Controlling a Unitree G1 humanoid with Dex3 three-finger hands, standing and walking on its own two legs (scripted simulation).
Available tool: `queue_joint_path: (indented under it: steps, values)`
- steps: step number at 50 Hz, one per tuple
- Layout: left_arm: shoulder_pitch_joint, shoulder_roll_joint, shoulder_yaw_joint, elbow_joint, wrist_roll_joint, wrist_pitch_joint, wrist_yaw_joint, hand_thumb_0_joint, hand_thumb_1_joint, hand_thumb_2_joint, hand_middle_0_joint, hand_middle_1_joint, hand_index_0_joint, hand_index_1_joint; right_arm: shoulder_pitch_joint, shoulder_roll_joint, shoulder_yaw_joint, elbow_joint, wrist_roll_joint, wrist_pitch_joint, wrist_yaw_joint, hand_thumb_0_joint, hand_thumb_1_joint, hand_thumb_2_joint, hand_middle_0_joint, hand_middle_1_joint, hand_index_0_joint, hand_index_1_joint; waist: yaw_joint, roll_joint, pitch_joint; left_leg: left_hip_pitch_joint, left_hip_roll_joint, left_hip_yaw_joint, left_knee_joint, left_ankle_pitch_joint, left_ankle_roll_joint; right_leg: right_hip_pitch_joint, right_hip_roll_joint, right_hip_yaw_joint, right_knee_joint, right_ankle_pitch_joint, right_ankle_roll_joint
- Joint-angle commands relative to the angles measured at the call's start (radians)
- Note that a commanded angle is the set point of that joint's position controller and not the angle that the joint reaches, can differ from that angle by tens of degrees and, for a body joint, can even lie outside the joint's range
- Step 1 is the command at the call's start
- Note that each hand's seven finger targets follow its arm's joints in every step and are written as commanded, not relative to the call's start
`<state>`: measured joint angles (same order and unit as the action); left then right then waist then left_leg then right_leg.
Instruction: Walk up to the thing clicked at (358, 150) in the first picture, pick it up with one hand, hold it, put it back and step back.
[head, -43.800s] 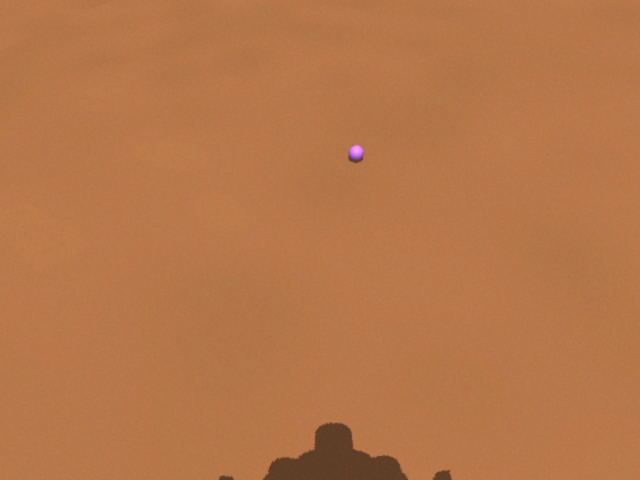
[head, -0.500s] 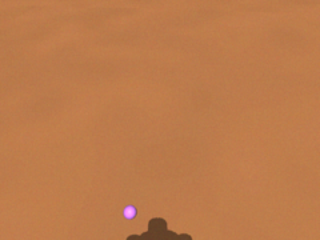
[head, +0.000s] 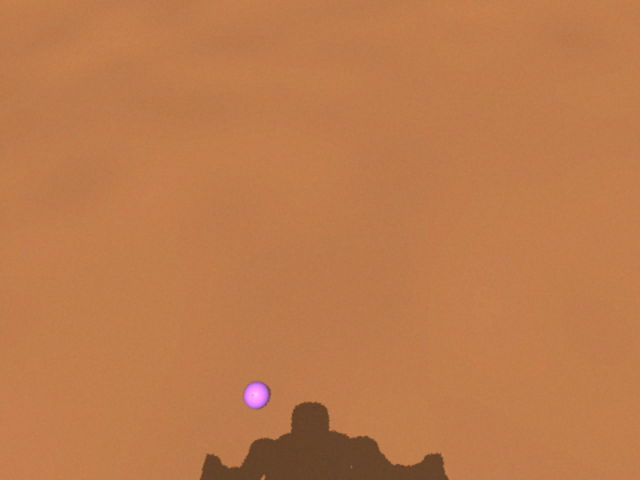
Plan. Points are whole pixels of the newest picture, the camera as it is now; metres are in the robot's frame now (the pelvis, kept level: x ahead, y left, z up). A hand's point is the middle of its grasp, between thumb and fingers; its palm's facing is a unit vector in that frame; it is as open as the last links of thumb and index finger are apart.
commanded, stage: step back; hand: left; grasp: from above
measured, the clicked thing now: (256, 395) +0.46 +0.24 -0.74
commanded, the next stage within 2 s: none
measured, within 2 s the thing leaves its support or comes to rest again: neither
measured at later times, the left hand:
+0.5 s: hand out of the picture +0.02 +0.32 -0.17, palm faces -0.11 -0.93 -0.36, open 7.3 cm
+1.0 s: hand out of the picture -0.10 +0.29 -0.15, palm faces -0.07 -0.91 -0.40, open 7.3 cm
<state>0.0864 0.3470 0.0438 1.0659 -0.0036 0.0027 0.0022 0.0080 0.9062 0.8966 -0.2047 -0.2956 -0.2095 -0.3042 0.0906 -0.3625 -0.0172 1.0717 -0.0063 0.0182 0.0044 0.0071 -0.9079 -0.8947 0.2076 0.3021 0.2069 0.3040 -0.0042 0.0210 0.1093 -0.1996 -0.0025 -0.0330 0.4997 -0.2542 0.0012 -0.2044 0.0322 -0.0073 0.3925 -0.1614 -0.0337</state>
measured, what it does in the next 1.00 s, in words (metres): walks backwards: left foot, then right foot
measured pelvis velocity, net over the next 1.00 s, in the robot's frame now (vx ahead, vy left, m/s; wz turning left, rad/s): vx -0.24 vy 0.04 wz -0.06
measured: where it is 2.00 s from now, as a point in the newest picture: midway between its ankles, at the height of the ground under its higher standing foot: outside the picture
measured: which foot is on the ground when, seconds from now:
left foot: up 0.00-0.18, down 0.20-0.72, up 0.74-1.00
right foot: down 0.00-0.20, up 0.22-0.66, down 0.68-1.00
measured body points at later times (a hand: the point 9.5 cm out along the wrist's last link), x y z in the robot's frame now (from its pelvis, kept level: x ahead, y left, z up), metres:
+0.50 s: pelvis -0.10 +0.07 -0.01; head -0.02 +0.08 +0.43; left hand +0.03 +0.37 -0.15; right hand -0.03 -0.25 -0.12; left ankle -0.06 +0.15 -0.74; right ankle -0.15 -0.08 -0.67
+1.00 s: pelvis -0.24 +0.04 -0.02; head -0.17 +0.03 +0.43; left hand -0.10 +0.34 -0.12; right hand -0.18 -0.29 -0.14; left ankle -0.27 +0.16 -0.72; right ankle -0.19 -0.07 -0.74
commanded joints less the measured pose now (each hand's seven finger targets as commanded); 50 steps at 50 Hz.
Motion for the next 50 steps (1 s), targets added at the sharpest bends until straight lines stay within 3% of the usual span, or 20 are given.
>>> queue_joint_path:
  steps: [1,5,8,9,10,11,12,15,18,26,31,33,34,35,36,38,40,45,48,50]
  values:
    - [-0.036,0.306,0.075,-0.160,0.026,-0.015,0.032,0.000,0.900,0.900,-0.200,-0.300,-0.200,-0.300,0.068,-0.191,-0.063,-0.100,-0.002,0.021,-0.010,0.000,-0.900,-0.900,0.200,0.300,0.200,0.300,-0.004,-0.198,-0.178,-0.072,-0.044,-0.052,0.422,-0.305,0.026,0.007,-0.403,0.338,-0.053,0.432,-0.251]
    - [-0.068,0.273,0.062,-0.214,0.041,0.002,0.041,0.000,0.900,0.900,-0.200,-0.300,-0.200,-0.300,0.114,-0.198,-0.076,-0.128,0.002,0.019,-0.009,0.000,-0.900,-0.900,0.200,0.300,0.200,0.300,-0.008,-0.175,-0.198,-0.094,-0.018,-0.042,0.304,-0.229,0.018,0.034,-0.313,0.246,0.053,0.424,-0.194]
    - [-0.082,0.279,0.054,-0.248,0.025,0.030,0.028,0.000,0.900,0.900,-0.200,-0.300,-0.200,-0.300,0.171,-0.180,-0.084,-0.124,-0.026,0.006,-0.010,0.000,-0.900,-0.900,0.200,0.300,0.200,0.300,-0.042,-0.145,-0.177,0.014,-0.025,0.031,-0.069,0.049,0.009,-0.019,-0.226,0.186,0.167,0.255,-0.096]
    - [-0.027,0.236,0.049,-0.251,0.016,0.039,0.023,0.000,0.900,0.900,-0.200,-0.300,-0.200,-0.300,0.127,-0.222,-0.097,-0.144,-0.044,-0.001,-0.013,0.000,-0.900,-0.900,0.200,0.300,0.200,0.300,-0.013,-0.018,-0.156,0.047,0.066,-0.102,-0.164,0.165,0.029,-0.094,-0.141,0.145,0.258,0.111,-0.049]
    - [-0.005,0.192,0.039,-0.261,0.006,0.042,0.024,0.000,0.900,0.900,-0.200,-0.300,-0.200,-0.300,0.109,-0.319,-0.118,-0.164,-0.060,-0.008,-0.013,0.000,-0.900,-0.900,0.200,0.300,0.200,0.300,0.003,0.200,-0.143,0.094,0.274,-0.381,-0.211,0.386,0.092,-0.255,0.031,0.100,0.416,-0.262,0.001]
    - [-0.031,0.227,0.052,-0.263,0.021,0.047,0.037,0.000,0.900,0.900,-0.200,-0.300,-0.200,-0.300,0.091,-0.381,-0.129,-0.185,-0.042,-0.011,-0.012,0.000,-0.900,-0.900,0.200,0.300,0.200,0.300,-0.034,0.175,-0.142,0.011,0.368,-0.411,-0.171,0.534,0.203,-0.249,0.086,0.173,0.599,-0.492,0.024]
    - [-0.043,0.237,0.056,-0.249,0.029,0.050,0.044,0.000,0.900,0.900,-0.200,-0.300,-0.200,-0.300,0.071,-0.368,-0.130,-0.195,-0.034,-0.012,-0.015,0.000,-0.900,-0.900,0.200,0.300,0.200,0.300,-0.043,0.155,-0.139,-0.035,0.391,-0.435,-0.181,0.521,0.249,-0.237,0.093,0.225,0.729,-0.497,0.021]
    - [0.054,0.229,0.062,-0.232,0.009,0.049,0.039,0.000,0.900,0.900,-0.200,-0.300,-0.200,-0.300,-0.009,-0.255,-0.101,-0.222,-0.034,-0.018,-0.035,0.000,-0.900,-0.900,0.200,0.300,0.200,0.300,0.040,0.104,-0.135,0.126,0.221,-0.185,-0.065,0.620,0.167,-0.353,0.089,0.243,0.830,-0.314,0.018]
    - [0.045,0.223,0.073,-0.259,0.022,0.037,0.032,0.000,0.900,0.900,-0.200,-0.300,-0.200,-0.300,0.067,-0.237,-0.096,-0.233,-0.016,-0.019,-0.044,0.000,-0.900,-0.900,0.200,0.300,0.200,0.300,-0.004,0.093,-0.157,0.205,0.242,-0.196,-0.019,0.703,0.199,-0.340,0.079,0.208,0.825,-0.319,0.052]
    - [0.069,0.207,0.080,-0.306,0.021,0.037,0.022,0.000,0.900,0.900,-0.200,-0.300,-0.200,-0.300,0.110,-0.285,-0.111,-0.273,-0.018,-0.017,-0.044,0.000,-0.900,-0.900,0.200,0.300,0.200,0.300,-0.040,0.104,-0.170,0.193,0.305,-0.228,-0.021,0.562,0.259,-0.245,0.028,0.143,0.567,-0.373,0.059]
    - [0.176,0.204,0.090,-0.270,0.028,0.033,0.007,0.000,0.900,0.900,-0.200,-0.300,-0.200,-0.300,0.035,-0.293,-0.109,-0.300,-0.019,-0.009,-0.031,0.000,-0.900,-0.900,0.200,0.300,0.200,0.300,0.004,0.120,-0.205,0.046,0.274,-0.197,-0.024,0.297,0.195,-0.066,-0.009,0.058,0.290,-0.268,0.028]
    - [0.254,0.203,0.095,-0.236,0.036,0.027,0.004,0.000,0.900,0.900,-0.200,-0.300,-0.200,-0.300,-0.003,-0.290,-0.107,-0.302,-0.010,0.001,-0.027,0.000,-0.900,-0.900,0.200,0.300,0.200,0.300,0.047,0.120,-0.212,-0.067,0.249,-0.170,0.026,0.203,0.136,0.074,-0.017,0.039,0.097,-0.102,-0.003]
    - [0.245,0.244,0.106,-0.245,0.049,0.021,0.006,0.000,0.900,0.900,-0.200,-0.300,-0.200,-0.300,0.010,-0.262,-0.097,-0.301,-0.006,0.004,-0.025,0.000,-0.900,-0.900,0.200,0.300,0.200,0.300,0.045,0.023,-0.183,-0.184,0.187,-0.139,0.081,0.077,0.080,0.104,-0.083,0.167,0.031,-0.126,-0.040]
    - [0.193,0.322,0.123,-0.276,0.044,0.020,0.004,0.000,0.900,0.900,-0.200,-0.300,-0.200,-0.300,-0.031,-0.214,-0.088,-0.316,0.003,0.002,-0.023,0.000,-0.900,-0.900,0.200,0.300,0.200,0.300,0.050,-0.194,-0.102,-0.323,-0.015,-0.042,0.248,-0.194,0.009,0.014,-0.256,0.445,-0.058,-0.126,-0.151]
    - [0.108,0.394,0.135,-0.318,0.048,0.018,0.004,0.000,0.900,0.900,-0.200,-0.300,-0.200,-0.300,-0.024,-0.221,-0.096,-0.299,0.000,0.009,-0.034,0.000,-0.900,-0.900,0.200,0.300,0.200,0.300,0.061,-0.321,-0.060,-0.246,-0.090,-0.029,0.544,-0.372,-0.017,-0.192,-0.436,0.600,-0.138,-0.111,-0.289]
    - [0.009,0.303,0.109,-0.362,0.035,0.005,0.014,0.000,0.900,0.900,-0.200,-0.300,-0.200,-0.300,0.050,-0.230,-0.092,-0.264,0.007,0.014,-0.032,0.000,-0.900,-0.900,0.200,0.300,0.200,0.300,0.004,-0.145,-0.043,-0.209,-0.107,-0.148,0.720,-0.282,-0.009,-0.209,-0.327,0.406,-0.062,0.135,-0.231]
    - [-0.028,0.269,0.102,-0.369,0.042,0.008,0.021,0.000,0.900,0.900,-0.200,-0.300,-0.200,-0.300,0.099,-0.219,-0.079,-0.249,0.016,0.005,-0.037,0.000,-0.900,-0.900,0.200,0.300,0.200,0.300,-0.015,-0.163,-0.058,-0.230,-0.127,-0.109,0.726,-0.232,-0.015,-0.133,-0.243,0.256,0.009,0.261,-0.170]
    - [0.116,0.232,0.096,-0.369,0.046,0.020,0.028,0.000,0.900,0.900,-0.200,-0.300,-0.200,-0.300,0.065,-0.209,-0.067,-0.284,0.006,-0.008,-0.043,0.000,-0.900,-0.900,0.200,0.300,0.200,0.300,0.071,-0.182,-0.145,-0.326,-0.079,-0.053,0.416,-0.292,-0.034,0.217,-0.250,0.264,0.101,0.404,-0.192]
    - [0.096,0.257,0.094,-0.383,0.036,0.033,0.024,0.000,0.900,0.900,-0.200,-0.300,-0.200,-0.300,0.132,-0.196,-0.071,-0.270,-0.006,-0.012,-0.041,0.000,-0.900,-0.900,0.200,0.300,0.200,0.300,0.042,-0.213,-0.183,-0.189,-0.032,-0.005,0.152,-0.225,-0.007,0.204,-0.260,0.261,0.147,0.418,-0.168]
    - [0.065,0.268,0.088,-0.395,0.025,0.043,0.017,0.000,0.900,0.900,-0.200,-0.300,-0.200,-0.300,0.202,-0.193,-0.084,-0.239,-0.013,-0.016,-0.035,0.000,-0.900,-0.900,0.200,0.300,0.200,0.300,-0.004,-0.176,-0.196,-0.035,-0.041,0.053,-0.095,0.012,0.012,0.121,-0.225,0.221,0.189,0.316,-0.116]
